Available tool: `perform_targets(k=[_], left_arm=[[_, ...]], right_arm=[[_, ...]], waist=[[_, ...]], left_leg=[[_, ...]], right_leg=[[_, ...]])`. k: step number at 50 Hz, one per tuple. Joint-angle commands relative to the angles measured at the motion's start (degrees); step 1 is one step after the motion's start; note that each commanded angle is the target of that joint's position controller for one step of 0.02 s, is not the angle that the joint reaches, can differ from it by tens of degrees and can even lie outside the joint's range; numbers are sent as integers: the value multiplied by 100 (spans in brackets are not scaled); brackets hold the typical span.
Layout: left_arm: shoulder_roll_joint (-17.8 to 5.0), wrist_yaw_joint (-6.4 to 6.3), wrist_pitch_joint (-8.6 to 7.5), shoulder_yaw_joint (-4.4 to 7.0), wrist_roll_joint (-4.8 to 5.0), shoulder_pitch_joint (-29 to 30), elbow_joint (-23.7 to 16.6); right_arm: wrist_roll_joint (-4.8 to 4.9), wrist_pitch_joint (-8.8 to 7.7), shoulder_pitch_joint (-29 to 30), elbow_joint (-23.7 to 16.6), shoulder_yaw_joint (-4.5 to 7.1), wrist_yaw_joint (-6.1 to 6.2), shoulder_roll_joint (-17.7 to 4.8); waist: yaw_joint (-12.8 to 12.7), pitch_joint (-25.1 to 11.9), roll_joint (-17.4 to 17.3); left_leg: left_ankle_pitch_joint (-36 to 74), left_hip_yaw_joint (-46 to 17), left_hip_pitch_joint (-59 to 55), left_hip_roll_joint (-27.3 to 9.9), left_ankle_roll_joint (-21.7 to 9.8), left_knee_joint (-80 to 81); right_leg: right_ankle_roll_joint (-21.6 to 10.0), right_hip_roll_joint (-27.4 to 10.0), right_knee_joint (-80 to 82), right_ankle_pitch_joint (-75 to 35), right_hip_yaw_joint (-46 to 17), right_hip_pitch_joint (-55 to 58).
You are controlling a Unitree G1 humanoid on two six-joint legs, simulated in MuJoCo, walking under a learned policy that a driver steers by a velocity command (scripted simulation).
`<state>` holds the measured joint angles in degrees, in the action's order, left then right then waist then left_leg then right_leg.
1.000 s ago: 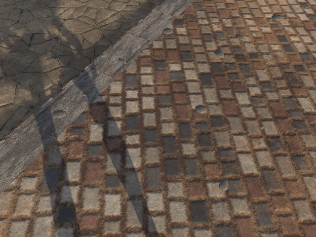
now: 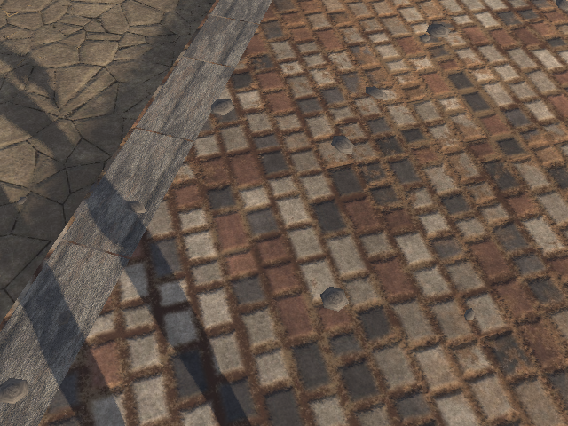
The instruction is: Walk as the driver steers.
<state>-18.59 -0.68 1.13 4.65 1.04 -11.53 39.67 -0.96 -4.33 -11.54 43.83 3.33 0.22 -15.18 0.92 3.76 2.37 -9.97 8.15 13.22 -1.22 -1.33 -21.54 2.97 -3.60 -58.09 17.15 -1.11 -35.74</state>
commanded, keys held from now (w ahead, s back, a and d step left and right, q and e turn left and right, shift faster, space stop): e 0.82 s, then no key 0.18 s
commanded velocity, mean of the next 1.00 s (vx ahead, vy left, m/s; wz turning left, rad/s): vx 0.04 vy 0.00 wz -0.55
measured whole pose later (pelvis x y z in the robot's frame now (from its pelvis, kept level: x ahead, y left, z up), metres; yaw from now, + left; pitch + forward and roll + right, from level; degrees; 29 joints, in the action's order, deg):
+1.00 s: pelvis +0.09 -0.01 +0.00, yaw -33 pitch +1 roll +0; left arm -16.8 -0.1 3.8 4.1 0.8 -9.6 34.0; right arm 0.7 1.1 -9.2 42.3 3.6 0.8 -16.3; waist 1.8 3.2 -0.2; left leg -14.3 4.3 13.9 -4.5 1.0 -27.4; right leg 3.5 -0.6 -39.2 20.8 -0.9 -19.5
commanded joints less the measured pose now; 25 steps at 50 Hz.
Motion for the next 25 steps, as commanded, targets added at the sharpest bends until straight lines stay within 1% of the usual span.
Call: perform_targets(k=[1,3,5,7,8,9,10,11,12,13,14,15,16,17,18,19,22,25], left_arm=[[-78,90,14,7,-44,-266,-399],[-121,176,24,29,-47,-19,-524],[-222,242,71,82,-52,192,-686],[-314,285,120,143,-50,265,-820],[-332,295,130,175,-51,172,-832],[-424,266,121,241,-70,-84,-779],[-836,164,101,398,-93,-495,-710],[-1576,28,88,539,-152,-653,-828],[-1410,76,-12,430,-234,-593,-983],[-1119,142,-101,345,-189,-462,-992],[-938,132,-156,292,-101,-244,-942],[-800,103,-143,251,-27,-34,-945],[-744,53,-105,219,-12,200,-984],[-766,20,-70,217,-71,318,-1040],[-781,-7,-52,226,-117,354,-1065],[-808,-34,-43,241,-129,338,-1071],[-892,-103,-9,288,-84,276,-1055],[-890,-104,43,295,-95,321,-1082]], right_arm=[[52,-7,525,-392,251,118,-952],[105,61,525,-332,275,130,-1024],[188,120,485,-273,316,101,-1117],[280,173,501,-244,359,74,-1199],[327,198,557,-238,368,72,-1202],[350,218,531,-206,357,73,-1125],[251,220,148,-114,322,49,-952],[-60,203,12,-350,190,20,-618],[-58,209,123,-421,153,3,-676],[118,245,480,-430,220,-6,-926],[159,276,602,-459,214,28,-884],[84,309,630,-408,221,92,-873],[43,349,633,-414,245,136,-927],[45,377,588,-399,237,133,-887],[62,390,515,-369,219,132,-811],[78,395,476,-338,199,137,-751],[81,410,572,-339,141,138,-623],[110,412,638,-366,152,96,-659]], waist=[[-171,-752,-813],[-89,-747,-811],[-37,-696,-821],[-65,-653,-850],[-158,-673,-822],[-299,-788,-685],[-396,-1064,-24],[-204,-1289,1616],[-361,-2144,1373],[-499,-1954,639],[-344,-1562,358],[-243,-1314,56],[-104,-1194,158],[-20,-1162,294],[14,-1195,349],[10,-1234,355],[-75,-1268,391],[-146,-1152,561]], left_leg=[[2986,-408,-352,-1533,-1041,686],[2798,-207,-461,-1538,-968,580],[2584,-171,-642,-1628,-894,358],[2488,-195,-807,-1730,-785,0],[2489,-126,-833,-1686,-666,-310],[2546,56,-714,-1480,-469,-901],[1988,305,-257,-1044,-89,-1978],[-1740,475,1689,-236,465,-3940],[-3156,-796,2370,245,565,-5164],[-2834,-1197,2535,63,488,-5416],[-2396,-1244,2618,-62,396,-5200],[-2037,-1270,2590,-164,396,-4815],[-1764,-1281,2309,-198,408,-4463],[-1559,-1207,2018,-96,436,-4294],[-1455,-1182,1869,-13,472,-4022],[-1398,-1181,1757,50,513,-3718],[-1169,-1260,1478,154,582,-2929],[-1038,-1296,1176,249,553,-2393]], right_leg=[[-39,-167,804,-867,-3,578],[-123,-111,1282,-1063,122,774],[-236,-63,1623,-870,207,843],[-399,20,1987,-552,313,936],[-506,117,2360,-655,418,1160],[-657,325,2850,-1049,529,1704],[-919,234,3237,-2830,117,2655],[-1813,-1255,3110,-5481,-2015,4056],[-2753,-1941,3451,-4679,-3296,4310],[-2562,-1693,3602,-4124,-2820,4041],[-2202,-1379,3590,-3522,-2358,3684],[-1932,-1150,3660,-3029,-2111,3333],[-1799,-982,3747,-2749,-1929,2916],[-1754,-837,3816,-2691,-1845,2615],[-1747,-759,3843,-2681,-1799,2534],[-1748,-712,3844,-2648,-1774,2507],[-1710,-615,3843,-1960,-1896,2392],[-1633,-525,3923,-1022,-2193,2133]])
Keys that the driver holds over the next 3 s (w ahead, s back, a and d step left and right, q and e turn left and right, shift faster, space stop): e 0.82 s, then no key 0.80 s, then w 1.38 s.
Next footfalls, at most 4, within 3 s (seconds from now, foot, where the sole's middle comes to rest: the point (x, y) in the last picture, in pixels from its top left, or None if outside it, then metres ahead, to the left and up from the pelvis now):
0.20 right None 0.17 -0.14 -0.78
0.64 left None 0.19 0.09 -0.78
1.04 right None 0.04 -0.14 -0.78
1.34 left None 0.17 0.07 -0.78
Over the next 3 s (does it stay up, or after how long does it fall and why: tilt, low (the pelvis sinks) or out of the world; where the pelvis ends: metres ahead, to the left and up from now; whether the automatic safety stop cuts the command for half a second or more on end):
stays up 0.55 -0.38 -0.01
